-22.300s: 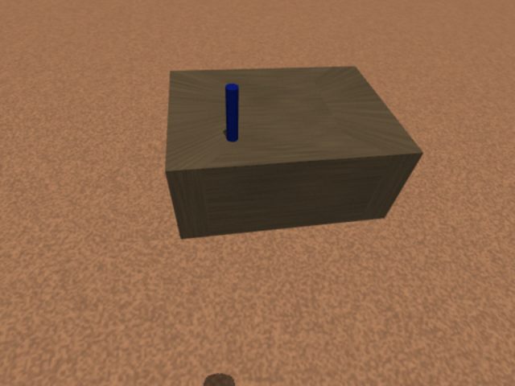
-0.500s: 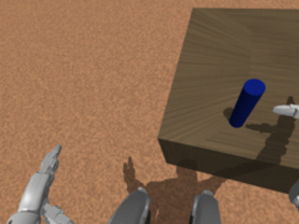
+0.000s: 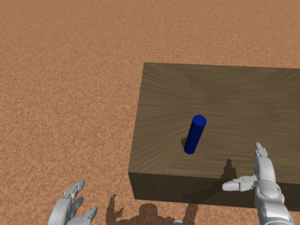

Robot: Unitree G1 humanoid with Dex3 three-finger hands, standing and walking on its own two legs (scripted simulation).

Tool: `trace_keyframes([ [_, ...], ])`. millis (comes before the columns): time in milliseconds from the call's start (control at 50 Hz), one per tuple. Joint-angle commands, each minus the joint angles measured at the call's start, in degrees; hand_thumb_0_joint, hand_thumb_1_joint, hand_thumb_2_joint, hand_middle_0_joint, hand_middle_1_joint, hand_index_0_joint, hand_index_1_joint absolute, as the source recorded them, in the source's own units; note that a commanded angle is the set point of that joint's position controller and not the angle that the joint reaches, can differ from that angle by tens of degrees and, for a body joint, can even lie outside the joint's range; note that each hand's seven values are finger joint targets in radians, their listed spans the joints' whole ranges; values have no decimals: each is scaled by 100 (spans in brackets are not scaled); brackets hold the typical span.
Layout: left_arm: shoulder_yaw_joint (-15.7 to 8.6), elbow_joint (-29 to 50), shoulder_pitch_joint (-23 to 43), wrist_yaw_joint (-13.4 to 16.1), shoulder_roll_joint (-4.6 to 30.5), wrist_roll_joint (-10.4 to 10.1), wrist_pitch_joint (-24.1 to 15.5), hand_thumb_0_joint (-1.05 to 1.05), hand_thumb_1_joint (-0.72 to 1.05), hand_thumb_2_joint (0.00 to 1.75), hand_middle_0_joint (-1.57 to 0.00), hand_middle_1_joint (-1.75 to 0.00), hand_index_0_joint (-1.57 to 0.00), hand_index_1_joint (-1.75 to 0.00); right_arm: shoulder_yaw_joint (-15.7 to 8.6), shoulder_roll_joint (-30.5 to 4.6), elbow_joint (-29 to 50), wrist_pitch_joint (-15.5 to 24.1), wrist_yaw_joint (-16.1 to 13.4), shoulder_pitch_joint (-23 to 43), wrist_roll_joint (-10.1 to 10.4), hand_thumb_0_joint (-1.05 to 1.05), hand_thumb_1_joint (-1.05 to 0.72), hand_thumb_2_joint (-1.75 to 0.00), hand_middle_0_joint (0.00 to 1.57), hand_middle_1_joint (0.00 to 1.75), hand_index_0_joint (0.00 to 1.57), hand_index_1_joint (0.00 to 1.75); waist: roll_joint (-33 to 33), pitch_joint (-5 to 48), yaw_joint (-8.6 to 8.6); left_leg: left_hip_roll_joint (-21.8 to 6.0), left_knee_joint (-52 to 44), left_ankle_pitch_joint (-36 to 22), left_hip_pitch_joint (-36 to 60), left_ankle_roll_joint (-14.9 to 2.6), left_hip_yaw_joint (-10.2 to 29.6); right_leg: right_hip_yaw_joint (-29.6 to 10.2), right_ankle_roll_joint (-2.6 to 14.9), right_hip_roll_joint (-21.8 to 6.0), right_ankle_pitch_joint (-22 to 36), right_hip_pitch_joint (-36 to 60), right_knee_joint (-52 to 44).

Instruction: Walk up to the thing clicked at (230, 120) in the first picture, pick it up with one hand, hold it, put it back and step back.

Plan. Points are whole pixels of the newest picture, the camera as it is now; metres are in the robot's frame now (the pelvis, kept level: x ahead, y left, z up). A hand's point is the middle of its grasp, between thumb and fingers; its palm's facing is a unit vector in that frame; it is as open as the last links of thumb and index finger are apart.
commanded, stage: home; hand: right
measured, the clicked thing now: (193, 136) +0.48 -0.17 -0.16
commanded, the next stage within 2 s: none
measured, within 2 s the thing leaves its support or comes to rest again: neither
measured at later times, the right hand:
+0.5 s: hand out of the picture +0.15 -0.15 -0.06, palm faces +0.15 +0.95 -0.26, open 17.5 cm
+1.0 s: hand (208, 224) +0.16 -0.15 -0.05, palm faces +0.14 +0.95 -0.29, open 17.5 cm
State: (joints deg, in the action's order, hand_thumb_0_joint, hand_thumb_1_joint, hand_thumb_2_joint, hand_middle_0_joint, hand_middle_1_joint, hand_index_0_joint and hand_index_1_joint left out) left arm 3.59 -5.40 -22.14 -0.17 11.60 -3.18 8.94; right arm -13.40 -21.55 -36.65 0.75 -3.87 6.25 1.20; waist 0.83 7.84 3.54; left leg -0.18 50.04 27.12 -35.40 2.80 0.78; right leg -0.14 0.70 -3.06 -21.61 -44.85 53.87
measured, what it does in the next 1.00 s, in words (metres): stands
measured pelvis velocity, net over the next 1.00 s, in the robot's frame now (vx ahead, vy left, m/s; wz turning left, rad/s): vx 0.00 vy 0.04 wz -0.02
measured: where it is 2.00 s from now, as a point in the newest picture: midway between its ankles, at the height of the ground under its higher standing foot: outside the picture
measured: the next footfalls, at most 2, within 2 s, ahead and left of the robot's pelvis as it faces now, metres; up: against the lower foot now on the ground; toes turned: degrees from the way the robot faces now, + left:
none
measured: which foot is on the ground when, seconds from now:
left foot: down 0.00-1.00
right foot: down 0.00-1.00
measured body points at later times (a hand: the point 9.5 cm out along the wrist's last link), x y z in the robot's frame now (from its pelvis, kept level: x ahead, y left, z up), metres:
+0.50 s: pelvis -0.01 +0.03 +0.00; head +0.03 +0.04 +0.45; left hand +0.16 +0.26 -0.08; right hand +0.14 -0.20 -0.04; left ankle -0.03 +0.16 -0.69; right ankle +0.05 -0.11 -0.69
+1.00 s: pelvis +0.00 +0.04 +0.00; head +0.03 +0.04 +0.45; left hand +0.16 +0.28 -0.08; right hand +0.15 -0.20 -0.03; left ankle -0.03 +0.16 -0.69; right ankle +0.05 -0.11 -0.69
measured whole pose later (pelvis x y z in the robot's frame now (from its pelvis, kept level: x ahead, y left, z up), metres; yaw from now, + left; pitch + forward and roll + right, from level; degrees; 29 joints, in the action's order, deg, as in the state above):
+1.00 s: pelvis +0.00 +0.04 +0.00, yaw -1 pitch +7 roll +1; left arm 0.6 -28.4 -15.0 8.1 12.6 -1.7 -3.1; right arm 0.8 -11.9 -4.6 -7.5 -8.5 -25.3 1.6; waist 2.2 3.4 1.0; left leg 0.6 51.2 28.6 -29.5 0.3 -0.8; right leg -1.7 -2.3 -3.7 -20.8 -37.7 51.4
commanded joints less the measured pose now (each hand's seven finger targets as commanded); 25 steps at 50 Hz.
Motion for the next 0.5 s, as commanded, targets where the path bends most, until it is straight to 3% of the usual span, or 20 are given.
trace_keyframes([
  [0,-573,809,68,306,821,-18,-365,0,81,85,-19,-28,-19,-28,51,-870,2276,397,-180,883,98,0,55,-6,5,5,5,5,592,964,18,211,-869,-899,-127,-365,-394,32,-85,24,533,2272,-1207],
  [20,-385,1008,235,320,687,-1,-403,0,85,87,-20,-29,-19,-29,99,-715,2428,427,-194,425,105,0,54,-6,5,6,5,6,539,1137,-133,200,-838,-1046,83,-373,-391,40,-101,36,751,2373,-1204],
  [80,4,744,316,352,249,48,-433,0,89,90,-20,-29,-20,-30,503,-78,2649,451,-189,-475,139,0,57,-5,5,5,5,5,667,1047,-312,188,-834,-1282,349,-401,-383,113,-153,80,1157,2400,-1204],
  [100,-21,617,249,358,238,57,-431,0,89,90,-20,-29,-20,-30,502,-88,2848,448,-198,-821,150,0,57,-5,5,5,5,5,775,1009,-394,180,-844,-1279,422,-409,-370,140,-150,106,1153,2340,-1220],
  [120,-42,559,296,372,245,73,-439,0,89,90,-20,-29,-20,-30,588,-9,2941,431,-205,-1027,152,0,56,-5,5,5,5,5,729,1018,-365,171,-879,-1321,480,-391,-354,175,-135,121,1164,2333,-1205],
  [160,-293,425,315,409,477,94,-444,0,89,90,-20,-29,-20,-30,576,-124,3291,382,-234,-1525,149,0,56,-5,5,5,5,5,791,823,-419,152,-938,-1188,506,-383,-337,233,-131,157,970,2174,-1271],
  [180,-419,513,322,432,596,116,-438,0,90,90,-20,-30,-20,-30,660,-1,3318,353,-242,-2024,155,0,54,-6,5,5,5,5,637,833,-425,166,-946,-1185,527,-365,-348,230,-116,155,961,2152,-1269],
  [200,-587,-864,354,536,991,25,-421,0,90,90,-20,-30,-20,-30,269,-228,3585,275,-389,-2274,183,0,61,0,4,4,4,4,804,699,-291,236,-903,-1272,365,-334,-337,160,-87,85,882,2301,-1231],
  [220,-450,-639,407,560,806,13,-464,0,90,90,-20,-30,-20,-30,776,215,3602,199,-351,-2559,188,0,61,0,4,3,4,3,675,432,-213,247,-940,-1190,323,-326,-361,170,-74,78,767,2217,-1256],
  [240,-393,-549,457,566,693,18,-512,0,90,90,-20,-30,-20,-30,1070,565,3525,147,-329,-2848,200,0,61,-1,4,4,4,4,295,481,-176,263,-915,-1306,363,-296,-394,146,-32,70,882,2151,-1176],
  [260,-371,-549,592,597,631,21,-545,0,90,90,-20,-30,-20,-30,1007,437,3686,118,-359,-2813,185,0,60,-3,5,4,5,4,188,413,-205,231,-939,-1360,420,-256,-367,168,6,103,902,1968,-1114],
  [280,-437,-683,629,632,695,14,-563,0,90,90,-20,-30,-20,-30,1102,536,3588,83,-370,-2795,196,0,60,-3,5,4,5,4,-81,153,-117,240,-969,-1326,300,-232,-352,177,39,105,835,1821,-1081],
  [300,-437,-748,763,666,684,30,-602,0,90,90,-20,-30,-20,-30,1019,375,3746,92,-380,-2743,165,0,59,-3,5,5,5,5,28,48,-174,193,-1001,-1175,234,-223,-306,209,36,129,687,1759,-1061],
  [340,-441,-876,842,730,671,53,-686,0,90,90,-20,-30,-20,-30,1023,309,3882,101,-390,-2594,132,0,58,-4,5,5,5,5,-141,-55,-62,159,-1050,-998,105,-190,-220,211,57,132,504,1723,-971],
  [360,-478,-917,843,760,706,57,-725,0,90,90,-20,-30,-20,-30,1072,378,3905,92,-390,-2558,133,0,56,-5,5,5,5,5,-256,27,-12,133,-1041,-1003,100,-174,-170,209,64,138,506,1731,-906],
  [420,-505,-1001,980,831,680,81,-870,0,90,90,-20,-30,-20,-30,924,250,4073,36,-435,-2547,82,0,58,-4,5,5,5,5,-317,378,-139,109,-957,-1189,270,-156,-162,171,75,163,673,1837,-802],
  [440,-488,-1030,1009,848,675,82,-908,0,90,90,-20,-30,-20,-30,1012,273,4097,17,-431,-2403,74,0,57,-4,5,5,5,5,-260,273,-63,96,-1009,-1035,215,-162,-143,188,72,175,524,1804,-824],
  [460,-504,-1068,1026,866,670,92,-946,0,90,90,-20,-30,-20,-30,961,269,4063,3,-454,-2599,67,0,58,-4,5,5,5,5,-360,380,-153,83,-976,-1020,264,-162,-130,165,71,168,554,1839,-808],
  [480,-484,-1114,1035,877,646,99,-997,0,90,90,-20,-30,-20,-30,1085,330,4100,-33,-445,-2573,57,0,59,-3,5,5,5,5,-187,349,-120,44,-1025,-1020,262,-161,-82,199,62,196,548,1838,-786],
])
